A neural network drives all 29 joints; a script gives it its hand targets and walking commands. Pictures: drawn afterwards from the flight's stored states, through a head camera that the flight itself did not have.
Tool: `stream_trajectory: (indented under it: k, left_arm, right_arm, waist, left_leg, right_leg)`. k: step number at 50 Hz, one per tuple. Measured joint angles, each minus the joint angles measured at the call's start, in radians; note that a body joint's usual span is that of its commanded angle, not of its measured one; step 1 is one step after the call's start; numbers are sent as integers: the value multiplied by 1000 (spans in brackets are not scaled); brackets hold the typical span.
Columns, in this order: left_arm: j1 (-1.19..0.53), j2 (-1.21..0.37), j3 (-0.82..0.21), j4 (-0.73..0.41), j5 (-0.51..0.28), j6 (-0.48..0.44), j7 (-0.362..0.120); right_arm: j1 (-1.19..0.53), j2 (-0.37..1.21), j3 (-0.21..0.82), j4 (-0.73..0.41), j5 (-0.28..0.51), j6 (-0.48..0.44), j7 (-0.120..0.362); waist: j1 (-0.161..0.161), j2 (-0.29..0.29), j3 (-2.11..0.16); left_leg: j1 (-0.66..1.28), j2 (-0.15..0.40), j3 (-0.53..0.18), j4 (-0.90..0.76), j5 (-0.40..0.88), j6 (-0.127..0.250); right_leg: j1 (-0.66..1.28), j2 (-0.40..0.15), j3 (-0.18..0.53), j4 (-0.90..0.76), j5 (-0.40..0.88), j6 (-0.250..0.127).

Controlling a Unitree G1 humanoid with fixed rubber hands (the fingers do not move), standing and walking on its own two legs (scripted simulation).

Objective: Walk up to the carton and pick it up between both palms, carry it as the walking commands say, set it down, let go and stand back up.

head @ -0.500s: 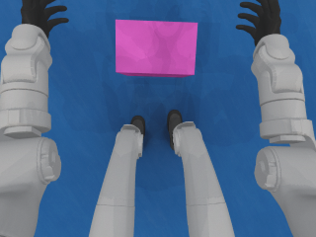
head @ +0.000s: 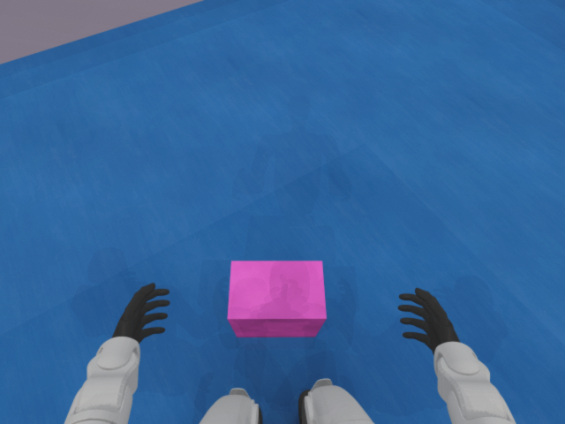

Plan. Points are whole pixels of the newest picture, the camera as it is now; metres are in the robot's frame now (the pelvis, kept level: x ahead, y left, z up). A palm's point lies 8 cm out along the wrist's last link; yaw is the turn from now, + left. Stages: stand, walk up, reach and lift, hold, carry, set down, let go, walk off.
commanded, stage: let go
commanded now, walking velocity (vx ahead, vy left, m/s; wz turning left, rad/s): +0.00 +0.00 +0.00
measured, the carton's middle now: (276, 301) +0.43 +0.00 -0.60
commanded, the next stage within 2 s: stand in 0.78 s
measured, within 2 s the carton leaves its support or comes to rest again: neither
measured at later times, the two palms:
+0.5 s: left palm (99, 376) +0.19 +0.24 -0.03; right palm (445, 382) +0.18 -0.21 -0.04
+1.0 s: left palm (100, 392) +0.18 +0.25 -0.07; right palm (448, 391) +0.16 -0.22 -0.07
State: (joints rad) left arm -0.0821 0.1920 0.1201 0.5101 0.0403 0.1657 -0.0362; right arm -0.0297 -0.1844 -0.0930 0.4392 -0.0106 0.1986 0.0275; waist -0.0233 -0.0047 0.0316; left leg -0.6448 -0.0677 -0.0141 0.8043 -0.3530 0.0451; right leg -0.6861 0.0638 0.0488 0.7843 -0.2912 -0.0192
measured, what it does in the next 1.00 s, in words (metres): shifts its weight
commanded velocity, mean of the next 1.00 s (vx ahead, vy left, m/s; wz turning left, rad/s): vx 0.00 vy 0.00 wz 0.00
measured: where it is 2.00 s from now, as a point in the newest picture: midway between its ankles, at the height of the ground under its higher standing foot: outside the picture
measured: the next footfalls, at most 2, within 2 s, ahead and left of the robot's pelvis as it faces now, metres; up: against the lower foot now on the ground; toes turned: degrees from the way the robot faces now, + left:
none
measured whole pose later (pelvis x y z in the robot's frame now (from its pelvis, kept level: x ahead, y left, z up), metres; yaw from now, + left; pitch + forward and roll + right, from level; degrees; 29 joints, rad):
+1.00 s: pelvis +0.08 +0.02 +0.03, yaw -2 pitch -1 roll -1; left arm 0.38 0.18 0.02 0.77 0.04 -0.05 0.00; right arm 0.38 -0.20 -0.03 0.73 -0.05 -0.06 0.00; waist -0.01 0.04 -0.23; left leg -0.13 -0.05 0.03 0.54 -0.40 0.08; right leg -0.19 0.06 0.08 0.55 -0.34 0.00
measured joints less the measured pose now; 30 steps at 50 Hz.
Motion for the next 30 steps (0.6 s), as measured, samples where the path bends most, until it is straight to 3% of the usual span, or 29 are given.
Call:
stream_trajectory:
  k: [6, 16, 30]
  left_arm:
    - [132, -19, -9, 0, 10, -58, -13]
    - [311, -40, -56, -66, -14, -44, -11]
    - [307, -33, -83, -75, -12, -12, -22]
  right_arm:
    - [113, 22, 16, 44, -23, -68, 26]
    - [267, 22, 39, -19, -44, -65, 50]
    - [306, 1, 30, -58, -34, -22, 55]
  waist:
    - [9, -1, 8]
    - [19, 32, 83]
    - [4, 43, 102]
  left_leg:
    - [225, 1, -4, -102, 10, 5]
    - [490, 8, 9, -239, 27, 19]
    - [584, 10, 11, -289, 26, 29]
  right_leg:
    - [227, -12, -8, -102, 6, 4]
    - [493, -14, 4, -246, 30, 13]
    - [594, -16, 3, -310, 35, 19]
